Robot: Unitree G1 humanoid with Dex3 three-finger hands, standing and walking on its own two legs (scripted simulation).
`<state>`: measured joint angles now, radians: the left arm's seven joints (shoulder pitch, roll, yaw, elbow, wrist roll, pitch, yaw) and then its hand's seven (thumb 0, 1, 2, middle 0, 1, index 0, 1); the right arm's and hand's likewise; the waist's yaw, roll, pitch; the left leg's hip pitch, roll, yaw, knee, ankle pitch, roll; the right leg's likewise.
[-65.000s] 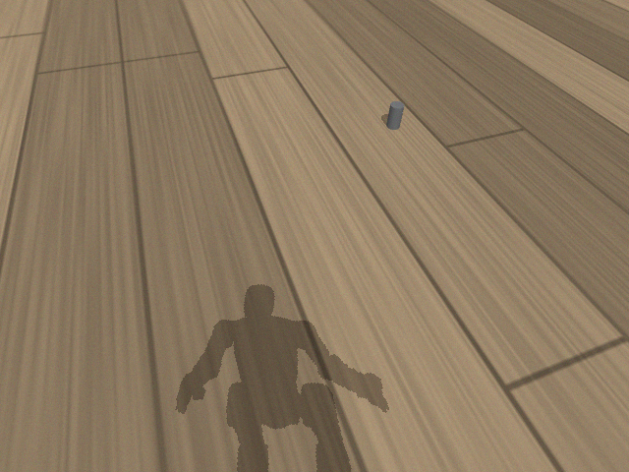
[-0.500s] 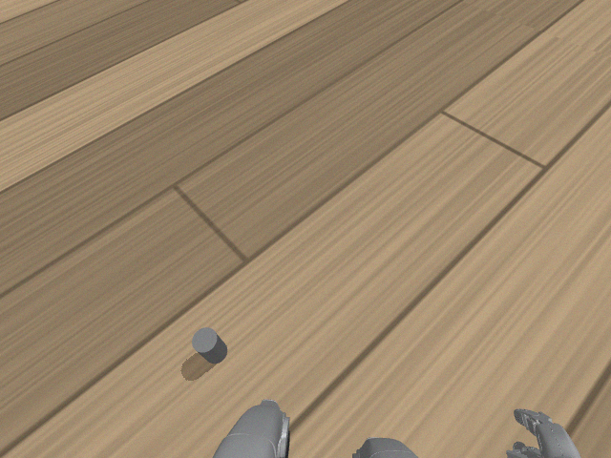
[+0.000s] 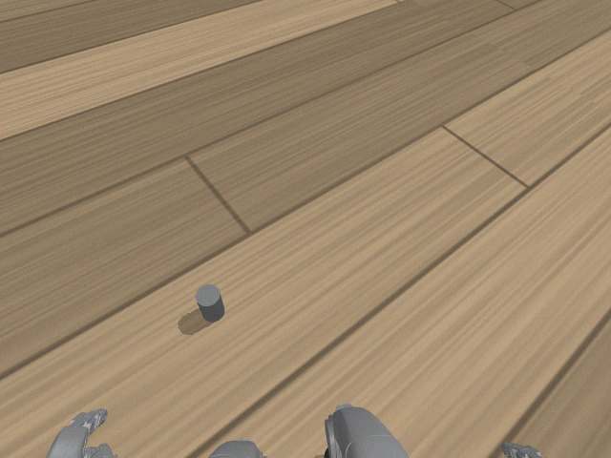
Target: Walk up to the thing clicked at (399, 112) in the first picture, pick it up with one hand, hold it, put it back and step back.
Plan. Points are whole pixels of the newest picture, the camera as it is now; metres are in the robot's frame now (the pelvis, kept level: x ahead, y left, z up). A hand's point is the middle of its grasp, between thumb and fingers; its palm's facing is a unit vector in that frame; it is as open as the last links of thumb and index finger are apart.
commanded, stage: step back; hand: left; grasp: from above
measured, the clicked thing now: (210, 303) +0.61 +0.25 -0.69
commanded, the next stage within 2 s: none
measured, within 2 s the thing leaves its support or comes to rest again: neither
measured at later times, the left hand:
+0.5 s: hand out of the picture -0.10 +0.27 -0.13, palm faces -0.11 -0.90 -0.43, open 7.4 cm
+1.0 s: hand out of the picture -0.18 +0.29 -0.15, palm faces -0.11 -0.92 -0.37, open 7.4 cm
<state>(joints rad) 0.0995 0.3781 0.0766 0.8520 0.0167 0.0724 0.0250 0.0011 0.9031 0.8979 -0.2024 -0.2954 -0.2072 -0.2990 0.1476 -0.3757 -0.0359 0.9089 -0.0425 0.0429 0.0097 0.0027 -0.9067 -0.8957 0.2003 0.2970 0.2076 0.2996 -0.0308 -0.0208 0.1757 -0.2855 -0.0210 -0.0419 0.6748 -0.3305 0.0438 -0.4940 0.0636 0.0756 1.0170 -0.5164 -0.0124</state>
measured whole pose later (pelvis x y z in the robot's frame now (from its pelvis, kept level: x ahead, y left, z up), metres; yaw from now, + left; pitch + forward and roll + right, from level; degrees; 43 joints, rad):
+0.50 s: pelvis -0.16 +0.00 +0.01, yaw -8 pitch -3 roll +3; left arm 0.28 0.35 0.07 0.89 0.05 0.06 0.00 0.00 0.90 0.90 -0.20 -0.30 -0.21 -0.30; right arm 0.15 -0.39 -0.06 0.89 -0.01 0.07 0.00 0.00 -0.91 -0.90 0.20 0.30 0.21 0.30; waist 0.04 0.02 0.12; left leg -0.53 -0.12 -0.13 1.09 -0.41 -0.01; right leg -0.27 -0.02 0.07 0.61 -0.30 -0.01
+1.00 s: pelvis -0.32 +0.03 +0.00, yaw -6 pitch -1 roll -1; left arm 0.13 0.40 0.07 0.82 0.02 0.06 0.01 0.00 0.90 0.90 -0.20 -0.30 -0.21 -0.30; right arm 0.12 -0.37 -0.03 0.83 -0.04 0.02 -0.02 0.00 -0.90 -0.90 0.20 0.30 0.21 0.30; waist 0.01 -0.04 0.17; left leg -0.37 0.03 -0.01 0.63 -0.24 0.01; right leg -0.32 0.04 0.10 0.90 -0.51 0.02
